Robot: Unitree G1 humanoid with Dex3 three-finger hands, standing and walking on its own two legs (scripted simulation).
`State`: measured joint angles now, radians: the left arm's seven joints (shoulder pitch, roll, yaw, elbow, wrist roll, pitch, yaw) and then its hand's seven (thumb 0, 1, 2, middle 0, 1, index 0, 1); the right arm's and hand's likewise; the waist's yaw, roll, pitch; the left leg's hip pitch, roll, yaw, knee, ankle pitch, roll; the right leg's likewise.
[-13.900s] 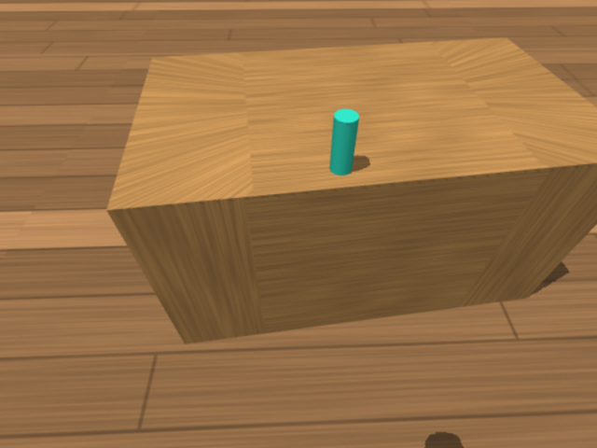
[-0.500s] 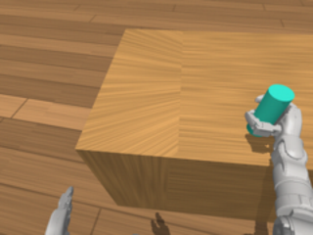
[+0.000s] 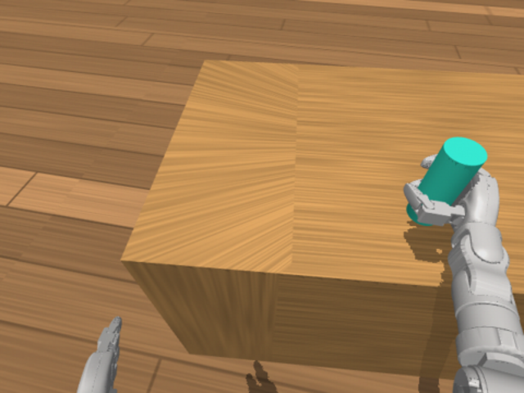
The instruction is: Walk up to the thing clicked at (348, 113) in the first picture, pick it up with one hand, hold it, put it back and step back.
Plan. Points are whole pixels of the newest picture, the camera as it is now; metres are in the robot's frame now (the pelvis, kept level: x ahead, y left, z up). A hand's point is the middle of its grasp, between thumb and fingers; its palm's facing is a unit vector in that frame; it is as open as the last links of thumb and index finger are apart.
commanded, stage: lift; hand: right
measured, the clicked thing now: (441, 185) +0.41 -0.23 +0.12
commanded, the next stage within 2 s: hold in 1.06 s
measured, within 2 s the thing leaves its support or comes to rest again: neither
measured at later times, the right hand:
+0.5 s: hand (448, 175) +0.37 -0.20 +0.18, palm faces +0.21 +0.98 -0.01, open 7.5 cm
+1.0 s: hand (458, 169) +0.34 -0.18 +0.22, palm faces +0.20 +0.98 -0.01, open 7.5 cm
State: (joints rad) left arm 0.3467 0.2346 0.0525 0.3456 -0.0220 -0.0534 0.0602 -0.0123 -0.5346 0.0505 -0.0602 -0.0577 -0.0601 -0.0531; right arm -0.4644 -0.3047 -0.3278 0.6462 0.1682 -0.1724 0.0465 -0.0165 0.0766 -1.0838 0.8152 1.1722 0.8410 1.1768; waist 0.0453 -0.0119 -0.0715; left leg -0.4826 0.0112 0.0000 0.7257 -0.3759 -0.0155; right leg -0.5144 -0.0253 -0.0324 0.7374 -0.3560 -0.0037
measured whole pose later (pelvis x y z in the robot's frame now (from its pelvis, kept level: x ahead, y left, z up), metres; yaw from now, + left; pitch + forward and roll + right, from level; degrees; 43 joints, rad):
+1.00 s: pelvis -0.01 +0.01 +0.02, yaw -1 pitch -2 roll +0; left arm 0.27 0.23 0.08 0.56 -0.03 -0.10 0.06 -0.01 -0.54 0.06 -0.05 -0.05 -0.04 -0.05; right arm -0.33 -0.23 -0.26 0.02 0.20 0.38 -0.02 -0.02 0.09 -1.10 0.83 1.17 0.85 1.17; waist 0.00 -0.06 -0.03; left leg -0.20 0.02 0.02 0.51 -0.28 -0.01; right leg -0.23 -0.01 -0.02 0.50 -0.24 0.00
